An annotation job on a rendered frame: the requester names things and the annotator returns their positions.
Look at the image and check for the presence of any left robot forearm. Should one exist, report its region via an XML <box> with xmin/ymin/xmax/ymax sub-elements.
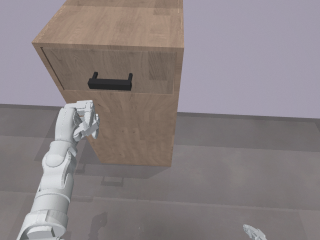
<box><xmin>16</xmin><ymin>140</ymin><xmax>78</xmax><ymax>240</ymax></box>

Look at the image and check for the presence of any cabinet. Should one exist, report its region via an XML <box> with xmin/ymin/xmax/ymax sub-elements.
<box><xmin>31</xmin><ymin>0</ymin><xmax>184</xmax><ymax>167</ymax></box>

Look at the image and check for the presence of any drawer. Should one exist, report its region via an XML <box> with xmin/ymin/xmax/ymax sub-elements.
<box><xmin>42</xmin><ymin>47</ymin><xmax>176</xmax><ymax>95</ymax></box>

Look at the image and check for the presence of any right robot hand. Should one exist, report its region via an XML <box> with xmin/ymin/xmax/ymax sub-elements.
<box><xmin>243</xmin><ymin>224</ymin><xmax>267</xmax><ymax>240</ymax></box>

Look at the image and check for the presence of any left robot hand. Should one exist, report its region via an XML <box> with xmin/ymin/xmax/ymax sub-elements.
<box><xmin>55</xmin><ymin>100</ymin><xmax>100</xmax><ymax>147</ymax></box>

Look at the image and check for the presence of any handle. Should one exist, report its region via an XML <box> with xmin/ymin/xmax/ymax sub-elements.
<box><xmin>87</xmin><ymin>72</ymin><xmax>133</xmax><ymax>91</ymax></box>

